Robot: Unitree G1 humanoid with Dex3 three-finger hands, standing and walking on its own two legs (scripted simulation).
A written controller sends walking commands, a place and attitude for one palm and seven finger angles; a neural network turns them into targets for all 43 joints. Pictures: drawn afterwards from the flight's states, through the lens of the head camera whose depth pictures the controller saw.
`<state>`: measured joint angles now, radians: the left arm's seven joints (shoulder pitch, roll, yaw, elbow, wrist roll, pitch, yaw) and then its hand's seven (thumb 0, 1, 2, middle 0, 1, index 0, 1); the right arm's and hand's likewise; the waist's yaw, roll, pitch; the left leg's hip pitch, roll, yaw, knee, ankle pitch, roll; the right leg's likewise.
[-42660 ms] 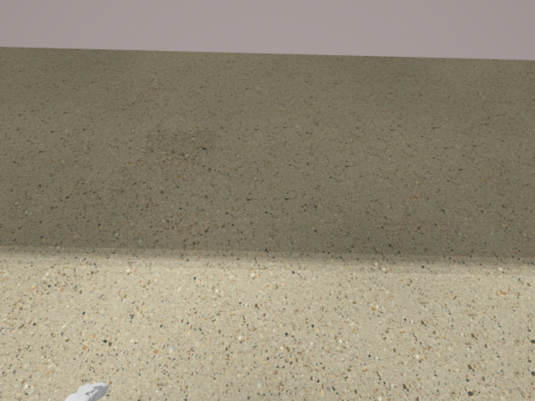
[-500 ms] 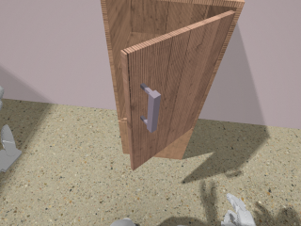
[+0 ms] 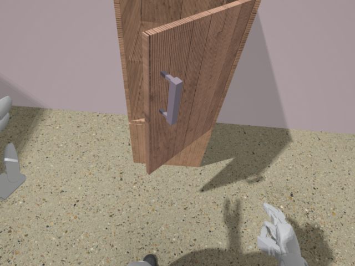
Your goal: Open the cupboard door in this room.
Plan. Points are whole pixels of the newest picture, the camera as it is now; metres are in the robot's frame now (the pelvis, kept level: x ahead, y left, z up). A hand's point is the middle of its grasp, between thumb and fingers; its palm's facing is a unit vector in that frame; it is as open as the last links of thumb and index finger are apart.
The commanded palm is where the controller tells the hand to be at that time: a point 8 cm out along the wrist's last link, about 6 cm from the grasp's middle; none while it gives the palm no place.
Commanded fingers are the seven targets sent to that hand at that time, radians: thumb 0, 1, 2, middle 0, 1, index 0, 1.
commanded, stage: stop stepping back and stand still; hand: left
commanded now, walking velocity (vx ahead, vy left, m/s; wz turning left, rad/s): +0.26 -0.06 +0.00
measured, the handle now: (168, 98) +0.49 +0.07 +0.08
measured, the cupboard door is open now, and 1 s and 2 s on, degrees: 44 44 44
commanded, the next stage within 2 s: let the arm hang, fingers relaxed in 0.82 s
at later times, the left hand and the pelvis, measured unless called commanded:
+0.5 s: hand out of the picture +0.10 +0.27 +0.17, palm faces +0.46 -0.79 -0.41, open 7.4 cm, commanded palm +0.03 +0.31 +0.18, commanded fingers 0.00 0.90 0.90 -0.20 -0.30 -0.20 -0.30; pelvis -0.10 +0.00 +0.00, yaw +2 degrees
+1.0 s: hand (16, 263) +0.11 +0.26 +0.08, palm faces +0.29 -0.83 -0.49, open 7.4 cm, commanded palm none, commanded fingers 0.00 0.90 0.90 -0.20 -0.30 -0.20 -0.30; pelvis -0.10 +0.00 -0.01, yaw +3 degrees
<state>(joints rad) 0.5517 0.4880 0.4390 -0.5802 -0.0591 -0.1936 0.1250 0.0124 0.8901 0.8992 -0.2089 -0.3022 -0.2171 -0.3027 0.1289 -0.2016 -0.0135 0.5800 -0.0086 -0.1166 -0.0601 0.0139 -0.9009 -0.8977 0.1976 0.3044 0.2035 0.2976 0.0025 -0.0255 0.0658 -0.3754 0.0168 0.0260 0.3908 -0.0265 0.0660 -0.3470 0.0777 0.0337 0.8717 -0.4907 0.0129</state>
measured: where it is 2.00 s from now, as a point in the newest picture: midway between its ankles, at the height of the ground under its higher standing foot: outside the picture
